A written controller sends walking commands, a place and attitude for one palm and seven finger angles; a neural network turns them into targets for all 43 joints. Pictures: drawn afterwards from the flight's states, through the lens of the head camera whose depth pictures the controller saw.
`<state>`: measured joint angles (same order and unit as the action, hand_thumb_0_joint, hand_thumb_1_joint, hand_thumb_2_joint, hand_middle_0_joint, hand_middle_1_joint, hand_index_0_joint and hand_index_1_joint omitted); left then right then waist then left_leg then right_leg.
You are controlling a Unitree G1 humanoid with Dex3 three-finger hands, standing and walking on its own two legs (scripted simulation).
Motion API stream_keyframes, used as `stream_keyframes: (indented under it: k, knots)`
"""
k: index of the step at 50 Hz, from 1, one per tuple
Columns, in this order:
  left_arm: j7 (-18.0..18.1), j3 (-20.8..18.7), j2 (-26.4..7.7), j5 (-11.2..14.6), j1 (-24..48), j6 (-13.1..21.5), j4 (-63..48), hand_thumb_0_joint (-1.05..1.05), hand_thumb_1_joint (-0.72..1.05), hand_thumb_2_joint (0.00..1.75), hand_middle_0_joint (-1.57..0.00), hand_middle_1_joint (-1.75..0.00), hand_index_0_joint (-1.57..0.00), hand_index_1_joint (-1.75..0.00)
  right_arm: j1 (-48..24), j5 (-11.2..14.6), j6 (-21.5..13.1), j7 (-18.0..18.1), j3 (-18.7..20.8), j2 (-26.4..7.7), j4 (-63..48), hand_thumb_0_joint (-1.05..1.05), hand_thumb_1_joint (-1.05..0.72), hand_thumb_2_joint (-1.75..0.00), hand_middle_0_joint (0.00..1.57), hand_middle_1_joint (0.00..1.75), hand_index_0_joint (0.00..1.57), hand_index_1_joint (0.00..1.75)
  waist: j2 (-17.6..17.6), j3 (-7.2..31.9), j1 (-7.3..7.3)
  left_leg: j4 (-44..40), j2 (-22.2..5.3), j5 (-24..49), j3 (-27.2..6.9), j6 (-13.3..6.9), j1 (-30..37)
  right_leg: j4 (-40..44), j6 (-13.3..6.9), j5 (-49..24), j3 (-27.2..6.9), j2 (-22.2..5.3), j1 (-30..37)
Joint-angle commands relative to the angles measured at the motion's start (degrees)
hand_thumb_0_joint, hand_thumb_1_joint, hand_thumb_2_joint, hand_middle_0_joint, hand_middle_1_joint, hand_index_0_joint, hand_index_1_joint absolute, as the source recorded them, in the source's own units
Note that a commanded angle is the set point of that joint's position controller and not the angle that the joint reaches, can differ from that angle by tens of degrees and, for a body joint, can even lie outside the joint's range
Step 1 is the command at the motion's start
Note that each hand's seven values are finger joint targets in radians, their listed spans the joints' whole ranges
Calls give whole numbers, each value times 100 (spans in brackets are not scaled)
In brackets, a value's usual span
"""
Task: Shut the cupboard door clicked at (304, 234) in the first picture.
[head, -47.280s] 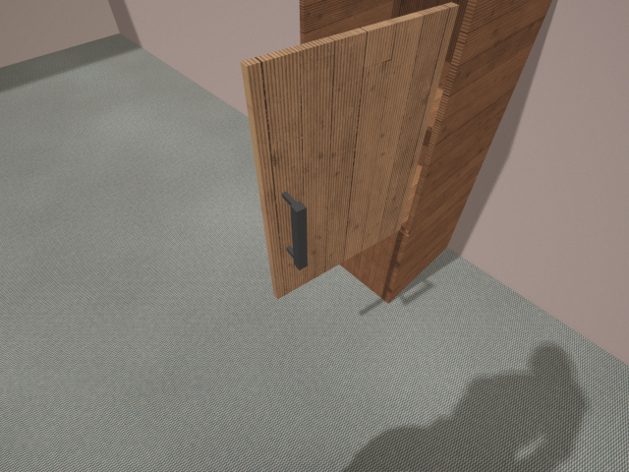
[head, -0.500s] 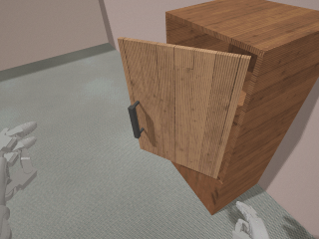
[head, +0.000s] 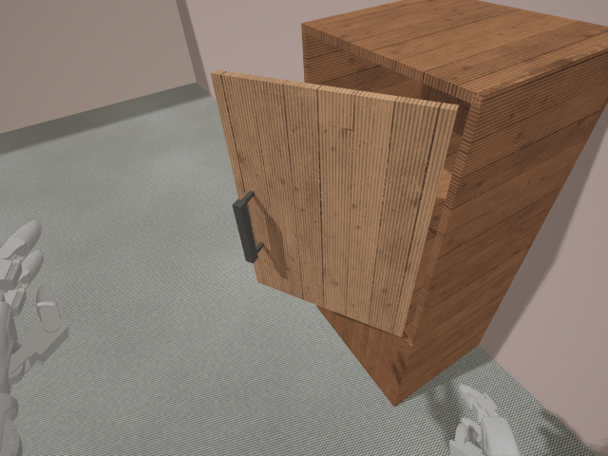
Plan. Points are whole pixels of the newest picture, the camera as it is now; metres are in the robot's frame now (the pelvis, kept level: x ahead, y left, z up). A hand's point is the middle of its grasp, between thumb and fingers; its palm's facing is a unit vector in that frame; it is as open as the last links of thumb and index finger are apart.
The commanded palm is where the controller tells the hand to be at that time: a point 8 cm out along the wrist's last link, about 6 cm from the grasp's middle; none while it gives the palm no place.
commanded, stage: step back with the hand held close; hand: left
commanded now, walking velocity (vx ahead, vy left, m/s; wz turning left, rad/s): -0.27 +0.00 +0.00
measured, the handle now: (250, 227) +0.61 +0.21 -0.10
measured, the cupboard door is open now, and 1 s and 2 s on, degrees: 32 32 32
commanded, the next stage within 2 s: stop stepping back and stand still in 1.14 s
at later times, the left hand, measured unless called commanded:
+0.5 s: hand (9, 348) +0.16 +0.31 +0.16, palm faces +0.38 -0.76 -0.53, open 7.4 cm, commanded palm +0.10 +0.34 +0.17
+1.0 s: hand out of the picture +0.03 +0.32 +0.17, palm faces +0.55 -0.71 -0.43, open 7.4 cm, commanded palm -0.03 +0.35 +0.17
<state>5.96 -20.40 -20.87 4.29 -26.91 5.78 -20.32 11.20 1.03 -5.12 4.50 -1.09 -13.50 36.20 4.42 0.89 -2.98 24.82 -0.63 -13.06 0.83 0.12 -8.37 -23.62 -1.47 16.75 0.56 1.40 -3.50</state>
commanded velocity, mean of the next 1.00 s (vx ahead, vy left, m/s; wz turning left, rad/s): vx -0.30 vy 0.00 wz -0.03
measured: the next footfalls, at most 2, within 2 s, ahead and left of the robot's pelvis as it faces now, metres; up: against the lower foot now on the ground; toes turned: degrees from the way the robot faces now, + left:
left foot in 1.00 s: -0.05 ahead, +0.16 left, +0.00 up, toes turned +7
right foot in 1.18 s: -0.18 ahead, -0.09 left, +0.00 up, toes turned +6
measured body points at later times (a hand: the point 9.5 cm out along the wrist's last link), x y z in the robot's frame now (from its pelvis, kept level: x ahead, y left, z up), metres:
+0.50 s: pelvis -0.04 +0.04 -0.01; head -0.04 +0.03 +0.44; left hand +0.14 +0.34 +0.19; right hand +0.14 -0.20 -0.09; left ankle +0.01 +0.12 -0.74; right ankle -0.04 -0.10 -0.74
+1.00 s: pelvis -0.14 +0.03 -0.02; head -0.14 +0.05 +0.43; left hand -0.01 +0.35 +0.19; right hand +0.04 -0.20 -0.10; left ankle -0.09 +0.15 -0.74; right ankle -0.04 -0.09 -0.74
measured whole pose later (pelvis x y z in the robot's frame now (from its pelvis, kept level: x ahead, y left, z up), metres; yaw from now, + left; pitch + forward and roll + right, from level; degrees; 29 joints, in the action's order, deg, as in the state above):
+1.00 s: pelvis -0.14 +0.03 -0.02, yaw +6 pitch +1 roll -1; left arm 10.8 -24.5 -24.7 2.2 -30.2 13.6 -30.3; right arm 13.0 0.1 -2.4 4.2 0.2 -13.7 35.6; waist -1.0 1.0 -1.0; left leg 36.8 -0.1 -18.7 0.7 -1.2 -23.9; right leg -35.1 1.2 11.2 -2.3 0.0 -25.2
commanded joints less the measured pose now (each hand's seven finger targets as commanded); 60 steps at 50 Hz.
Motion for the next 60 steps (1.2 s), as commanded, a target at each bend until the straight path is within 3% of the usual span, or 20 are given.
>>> stream_keyframes:
  k: [1,4,8,15,22,29,36,39,42,43,45,47,48,50,51,52,53,55,57,60]
  knots:
    - [103,-1226,-1629,-34,715,577,-963,0,90,90,-20,-30,-20,-30,-730,46,-48,28,276,-618,-973,0,-90,-90,20,30,20,30,-456,-118,158,413,-45,462,-39,-278,-152,902,81,-1362,-661,-782,-1156]
    - [77,-769,-1203,-44,260,641,-837,0,90,90,-20,-30,-20,-30,-734,34,80,9,314,-585,-965,0,-90,-90,20,30,20,30,-669,154,215,578,-39,517,-5,-248,-223,722,26,-1682,-669,-974,-1184]
    - [141,-905,-1352,-19,-7,668,-1309,0,90,90,-20,-30,-20,-30,-719,37,210,79,368,-676,-1097,0,-90,-90,20,30,20,30,-107,803,230,199,-217,1804,-85,-259,79,75,139,-2452,-228,-654,-801]
    - [243,-1247,-1619,31,-327,547,-1780,0,90,90,-20,-30,-20,-30,-605,42,494,152,399,-692,-1363,0,-90,-90,20,30,20,30,-53,1291,222,171,-438,3146,-217,-240,12,-554,208,-2914,-47,-352,-419]
    - [258,-1177,-1416,42,-677,555,-1459,0,90,90,-20,-30,-20,-30,-609,40,501,125,390,-764,-1350,0,-90,-90,20,30,20,30,11,848,243,-293,-620,1286,-464,-310,-1199,-638,226,-1767,-147,-270,-340]
    - [325,-1170,-1385,-143,-229,805,-1502,0,90,90,-20,-30,-20,-30,-628,45,308,163,357,-837,-1354,0,-90,-90,20,30,20,30,167,305,281,-927,-732,-2209,-836,-578,-3072,-889,278,-550,-241,-102,247]
    - [385,-1395,-1623,-370,337,1061,-2003,0,90,90,-20,-30,-20,-30,-555,-56,-16,167,396,-916,-1279,0,-90,-90,20,30,20,30,747,291,244,-1160,-958,-3278,-1165,-737,-3964,-1632,267,-171,-208,181,723]
    - [392,-1359,-1517,-280,-59,1116,-1996,0,90,90,-20,-30,-20,-30,-441,-22,-61,114,414,-756,-1304,0,-90,-90,20,30,20,30,239,341,280,-146,-524,-2781,-625,-537,-3455,-979,24,59,-889,-169,-92]
    - [464,-1288,-1572,-159,-282,1103,-1964,0,90,90,-20,-30,-20,-30,-188,-71,20,-24,424,-495,-1043,0,-90,-90,20,30,20,30,-1188,284,355,2227,90,-1431,-22,44,-1673,849,-757,1307,-2634,-1716,-2449]
    - [509,-1182,-1558,-152,-108,1074,-2038,0,90,90,-20,-30,-20,-30,-230,-73,57,-68,447,-496,-963,0,-90,-90,20,30,20,30,-1509,377,357,2907,104,-1275,-81,98,-1349,1033,-923,1158,-2676,-2020,-2710]
    - [554,-1141,-1576,-165,204,1015,-2012,0,90,90,-20,-30,-20,-30,-241,-96,70,-54,405,-464,-907,0,-90,-90,20,30,20,30,-1629,396,415,2764,9,-1245,-140,34,-1262,826,-765,463,-2170,-1858,-2611]
    - [599,-1071,-1513,-181,387,979,-1838,0,90,90,-20,-30,-20,-30,-212,-100,28,30,349,-462,-810,0,-90,-90,20,30,20,30,-1194,52,452,1123,-82,-861,-218,-55,-775,295,-346,73,-1475,-1291,-2843]
    - [604,-1003,-1437,-174,391,1000,-1739,0,90,90,-20,-30,-20,-30,-275,-82,-5,93,343,-553,-771,0,-90,-90,20,30,20,30,-601,-45,453,240,-242,-828,-338,-174,-847,-260,-96,102,-1059,-810,-2784]
    - [628,-1110,-1358,-204,532,1094,-1876,0,90,90,-20,-30,-20,-30,-448,-111,-141,202,397,-771,-895,0,-90,-90,20,30,20,30,1325,-12,359,-1160,-1886,-1159,-2025,-855,-2720,-2612,318,387,-254,217,-1437]
    - [636,-1200,-1474,-208,560,1083,-1715,0,90,90,-20,-30,-20,-30,-431,-157,-164,236,422,-612,-833,0,-90,-90,20,30,20,30,1004,59,330,-1107,-1995,-359,-1955,-951,-2497,-3197,301,782,-372,207,-1565]
    - [581,-1353,-1553,-145,360,1174,-1719,0,90,90,-20,-30,-20,-30,-398,-110,-257,149,493,-571,-781,0,-90,-90,20,30,20,30,701,706,281,-1118,-2048,-1115,-1629,-963,-2450,-3572,277,983,-458,222,-1193]
    - [524,-1438,-1516,-148,55,1190,-1605,0,90,90,-20,-30,-20,-30,-358,-85,-304,89,578,-723,-845,0,-90,-90,20,30,20,30,643,794,292,-1063,-2040,-1712,-1552,-990,-2811,-3568,284,869,-419,281,-820]
    - [415,-1376,-1399,-133,0,1154,-2087,0,90,90,-20,-30,-20,-30,-416,-83,-310,-3,541,-662,-900,0,-90,-90,20,30,20,30,572,692,263,-604,-1801,-1206,-1005,-917,-2804,-2748,287,500,-343,137,-618]
    - [350,-1197,-1303,-133,61,1179,-2398,0,90,90,-20,-30,-20,-30,-524,-40,-369,-60,475,-638,-941,0,-90,-90,20,30,20,30,468,664,246,-172,-1494,-993,-668,-638,-2604,-1744,249,48,-280,71,-528]
    - [360,-1220,-1523,-138,251,1235,-2390,0,90,90,-20,-30,-20,-30,-473,-113,-451,-56,380,-560,-801,0,-90,-90,20,30,20,30,-425,491,365,626,-627,-845,-73,-84,-2059,-460,-84,-1823,-1324,-629,-1234]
